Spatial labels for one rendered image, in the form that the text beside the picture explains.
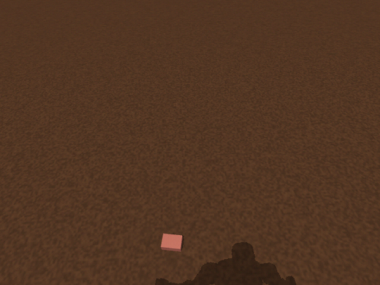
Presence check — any small box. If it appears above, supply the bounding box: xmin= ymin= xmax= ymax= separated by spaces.
xmin=161 ymin=234 xmax=183 ymax=252

